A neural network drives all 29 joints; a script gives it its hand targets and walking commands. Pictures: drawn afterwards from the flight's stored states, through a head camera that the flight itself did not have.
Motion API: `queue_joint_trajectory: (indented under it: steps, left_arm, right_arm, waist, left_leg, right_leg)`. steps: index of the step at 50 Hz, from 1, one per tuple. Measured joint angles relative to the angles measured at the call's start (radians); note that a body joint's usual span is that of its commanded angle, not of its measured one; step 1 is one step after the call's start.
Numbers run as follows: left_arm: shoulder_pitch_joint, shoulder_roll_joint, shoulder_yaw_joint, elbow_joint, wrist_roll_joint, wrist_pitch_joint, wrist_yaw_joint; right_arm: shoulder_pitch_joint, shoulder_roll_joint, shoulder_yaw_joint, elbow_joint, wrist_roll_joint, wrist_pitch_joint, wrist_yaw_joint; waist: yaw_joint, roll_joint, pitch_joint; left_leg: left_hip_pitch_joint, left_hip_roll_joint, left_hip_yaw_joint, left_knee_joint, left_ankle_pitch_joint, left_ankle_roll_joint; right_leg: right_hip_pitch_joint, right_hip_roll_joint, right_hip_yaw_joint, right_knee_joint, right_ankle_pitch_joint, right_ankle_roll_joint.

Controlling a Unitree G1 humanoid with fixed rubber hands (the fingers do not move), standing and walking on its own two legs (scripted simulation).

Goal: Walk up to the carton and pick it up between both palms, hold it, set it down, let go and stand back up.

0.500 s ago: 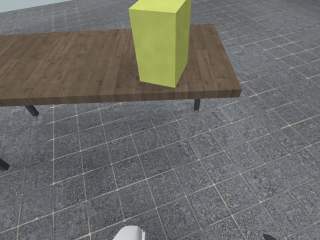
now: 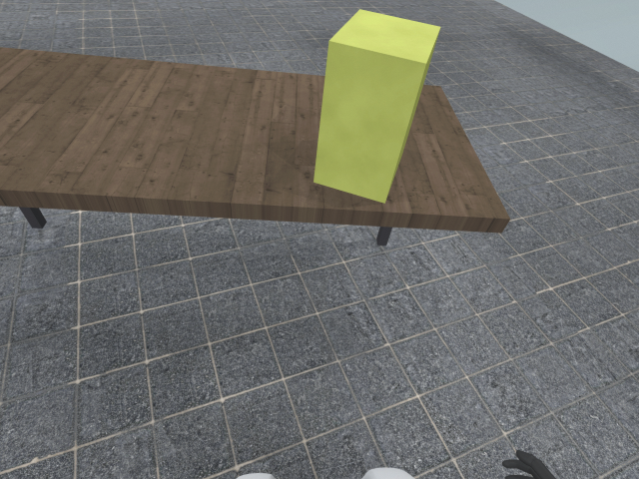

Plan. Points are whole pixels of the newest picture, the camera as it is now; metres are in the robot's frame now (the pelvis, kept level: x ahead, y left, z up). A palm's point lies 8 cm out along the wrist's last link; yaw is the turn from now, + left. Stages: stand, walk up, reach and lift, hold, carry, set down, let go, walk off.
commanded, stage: walk up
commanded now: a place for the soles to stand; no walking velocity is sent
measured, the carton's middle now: (372, 109) +0.77 -0.10 +0.09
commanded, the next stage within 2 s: none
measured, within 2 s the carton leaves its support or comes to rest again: neither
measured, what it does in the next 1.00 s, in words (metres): steps to the right: right foot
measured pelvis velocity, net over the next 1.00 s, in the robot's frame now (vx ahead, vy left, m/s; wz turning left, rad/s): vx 0.06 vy -0.09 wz -0.09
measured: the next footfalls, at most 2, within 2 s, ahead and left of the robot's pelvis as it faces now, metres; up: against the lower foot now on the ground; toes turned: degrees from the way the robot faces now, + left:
right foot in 0.58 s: +0.13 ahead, -0.19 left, +0.00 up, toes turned -1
left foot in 1.18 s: +0.18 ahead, +0.08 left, +0.00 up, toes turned -8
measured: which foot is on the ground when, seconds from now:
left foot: down 0.00-0.58, up 0.60-1.00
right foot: up 0.00-0.56, down 0.58-1.00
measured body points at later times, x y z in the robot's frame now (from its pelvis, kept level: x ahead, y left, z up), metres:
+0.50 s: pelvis +0.03 -0.05 +0.01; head +0.02 -0.04 +0.46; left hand +0.12 +0.23 -0.10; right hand +0.04 -0.34 -0.10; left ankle +0.06 +0.06 -0.72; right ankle +0.03 -0.18 -0.68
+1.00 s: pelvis +0.06 -0.09 +0.00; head +0.06 -0.11 +0.45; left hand +0.15 +0.20 -0.09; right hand +0.09 -0.40 -0.12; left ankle +0.06 +0.09 -0.66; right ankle +0.09 -0.19 -0.72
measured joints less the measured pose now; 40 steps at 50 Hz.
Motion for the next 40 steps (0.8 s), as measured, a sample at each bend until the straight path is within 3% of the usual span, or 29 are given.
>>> queue_joint_trajectory:
  steps: [8,18,27,29,35,40]
  left_arm:
    - [-0.011,0.020,0.000,0.000,0.000,0.020,-0.015]
    - [-0.018,0.020,0.000,0.000,0.000,0.027,-0.017]
    - [-0.063,0.020,0.000,-0.001,0.000,0.001,-0.018]
    - [-0.063,0.024,0.000,-0.001,0.000,-0.023,-0.018]
    - [-0.064,0.020,0.000,0.000,0.000,-0.035,-0.010]
    - [-0.064,0.019,0.000,0.000,0.000,-0.035,0.000]
  right_arm:
    - [0.111,0.000,0.000,0.000,0.000,-0.004,-0.001]
    - [0.134,0.000,0.000,0.000,0.000,-0.007,-0.003]
    - [0.134,-0.003,0.000,-0.006,0.000,-0.001,-0.003]
    - [0.132,-0.008,0.000,-0.009,0.000,0.008,-0.003]
    - [0.118,-0.018,0.000,0.000,0.000,0.060,0.014]
    - [0.115,-0.049,0.000,-0.001,0.000,0.061,0.023]
  waist:
    - [-0.015,-0.009,-0.001]
    - [-0.036,-0.018,-0.001]
    - [-0.052,-0.019,-0.001]
    - [-0.048,-0.017,0.007]
    - [-0.017,0.010,0.030]
    - [-0.003,0.013,0.030]
  left_leg:
    - [0.080,0.000,0.017,-0.109,0.032,0.000]
    - [0.087,0.000,0.046,-0.135,0.032,0.002]
    - [0.087,0.001,0.064,-0.125,0.012,-0.025]
    - [0.074,0.010,0.071,-0.061,-0.029,-0.028]
    - [-0.049,0.012,0.002,0.386,-0.070,-0.028]
    - [-0.068,0.013,-0.051,0.413,-0.071,-0.028]
  right_leg:
    - [-0.025,0.000,0.041,0.000,0.092,0.000]
    - [-0.025,0.000,0.043,-0.041,0.100,0.000]
    - [-0.023,-0.034,0.044,-0.260,0.087,0.000]
    - [0.007,-0.034,0.043,-0.382,0.114,0.000]
    - [0.041,0.004,0.025,-0.350,0.129,-0.010]
    - [0.063,0.004,0.024,-0.388,0.139,-0.010]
